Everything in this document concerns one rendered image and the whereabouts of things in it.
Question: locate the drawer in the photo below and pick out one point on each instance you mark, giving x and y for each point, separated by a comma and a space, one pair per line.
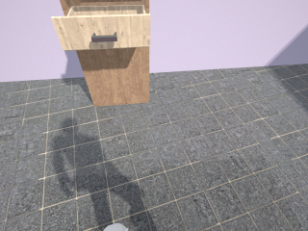
131, 24

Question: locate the cabinet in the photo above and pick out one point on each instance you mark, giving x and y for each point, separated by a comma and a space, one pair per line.
115, 76

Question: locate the handle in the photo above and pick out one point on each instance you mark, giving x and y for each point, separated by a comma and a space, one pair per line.
104, 38

